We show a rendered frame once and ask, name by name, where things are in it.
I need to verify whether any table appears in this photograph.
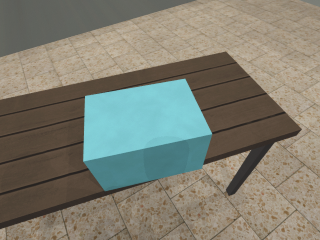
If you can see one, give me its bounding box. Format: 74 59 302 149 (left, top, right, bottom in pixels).
0 51 302 229

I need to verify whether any carton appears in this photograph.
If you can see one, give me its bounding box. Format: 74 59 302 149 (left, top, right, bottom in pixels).
83 79 212 191

